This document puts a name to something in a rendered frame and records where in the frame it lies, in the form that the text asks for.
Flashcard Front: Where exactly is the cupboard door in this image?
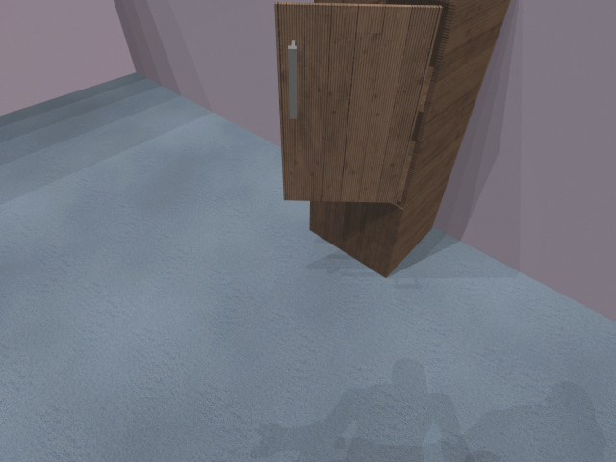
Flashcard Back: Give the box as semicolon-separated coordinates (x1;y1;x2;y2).
274;2;443;203

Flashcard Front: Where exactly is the handle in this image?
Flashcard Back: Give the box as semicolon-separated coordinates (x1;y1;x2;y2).
288;40;298;119

